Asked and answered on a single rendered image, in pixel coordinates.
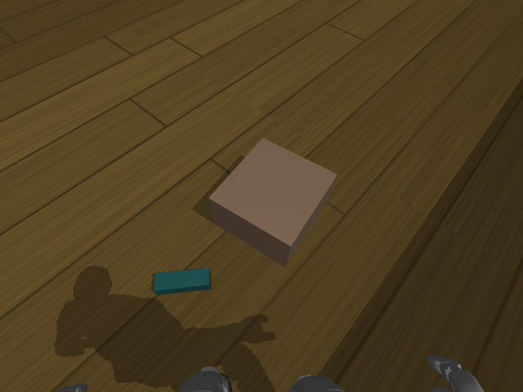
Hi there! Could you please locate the right robot hand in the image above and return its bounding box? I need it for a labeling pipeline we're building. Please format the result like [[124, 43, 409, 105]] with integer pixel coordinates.
[[427, 354, 484, 392]]

